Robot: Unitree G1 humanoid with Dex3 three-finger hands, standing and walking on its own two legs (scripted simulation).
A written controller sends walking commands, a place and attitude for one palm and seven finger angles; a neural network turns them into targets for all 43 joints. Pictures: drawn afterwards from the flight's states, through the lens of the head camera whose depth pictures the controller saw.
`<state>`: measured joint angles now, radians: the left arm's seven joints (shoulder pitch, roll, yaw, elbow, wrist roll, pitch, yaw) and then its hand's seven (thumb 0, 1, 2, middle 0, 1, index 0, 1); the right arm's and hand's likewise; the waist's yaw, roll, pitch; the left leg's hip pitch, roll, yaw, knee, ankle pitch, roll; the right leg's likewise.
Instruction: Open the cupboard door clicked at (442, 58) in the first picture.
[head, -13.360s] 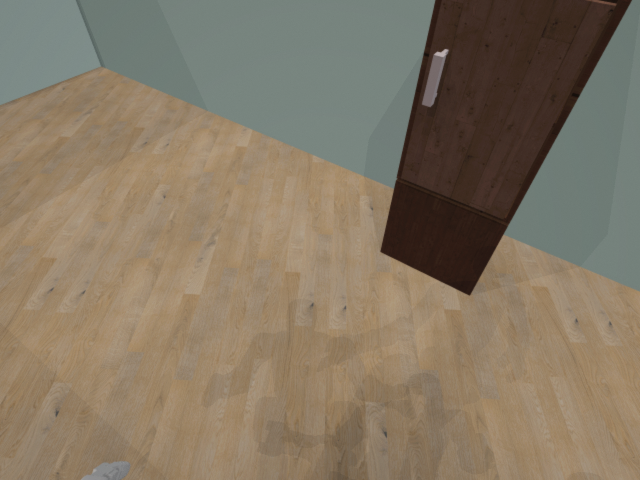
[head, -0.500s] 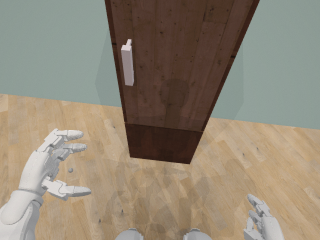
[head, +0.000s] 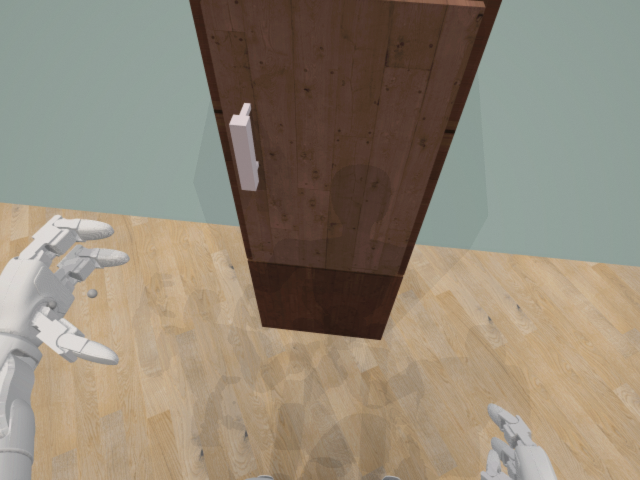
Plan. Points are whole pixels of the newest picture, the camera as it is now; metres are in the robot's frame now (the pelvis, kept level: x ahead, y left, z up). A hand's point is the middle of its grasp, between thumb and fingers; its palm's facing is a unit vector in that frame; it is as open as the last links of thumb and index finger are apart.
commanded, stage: raise the hand with hooked fingers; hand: left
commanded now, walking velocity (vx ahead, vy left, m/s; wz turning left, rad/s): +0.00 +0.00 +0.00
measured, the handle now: (248, 147) +0.59 +0.16 +0.06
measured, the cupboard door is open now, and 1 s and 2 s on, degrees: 0 0 0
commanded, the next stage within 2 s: move the hooked fingers beside the handle in 0.48 s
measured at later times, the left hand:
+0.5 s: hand (97, 300) +0.28 +0.27 +0.09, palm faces -0.02 -1.00 -0.03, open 14.0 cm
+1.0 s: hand (138, 247) +0.36 +0.25 +0.09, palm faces -0.07 -1.00 -0.01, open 14.0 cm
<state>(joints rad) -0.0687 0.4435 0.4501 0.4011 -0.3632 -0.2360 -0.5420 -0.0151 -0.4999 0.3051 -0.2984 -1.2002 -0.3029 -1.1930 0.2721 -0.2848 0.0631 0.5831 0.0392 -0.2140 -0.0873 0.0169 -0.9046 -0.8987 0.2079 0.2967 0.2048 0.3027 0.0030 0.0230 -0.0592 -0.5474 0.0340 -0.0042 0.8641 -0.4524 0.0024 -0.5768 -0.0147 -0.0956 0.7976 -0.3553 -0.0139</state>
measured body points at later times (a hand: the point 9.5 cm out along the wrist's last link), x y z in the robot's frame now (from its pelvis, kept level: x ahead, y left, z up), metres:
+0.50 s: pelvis -0.01 +0.00 +0.00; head +0.03 +0.00 +0.45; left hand +0.28 +0.33 +0.09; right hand +0.14 -0.25 -0.07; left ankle -0.01 +0.11 -0.70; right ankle +0.03 -0.12 -0.70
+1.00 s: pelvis +0.00 +0.01 +0.00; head +0.05 +0.02 +0.45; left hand +0.36 +0.31 +0.09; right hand +0.12 -0.25 -0.09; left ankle -0.01 +0.11 -0.70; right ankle +0.03 -0.11 -0.70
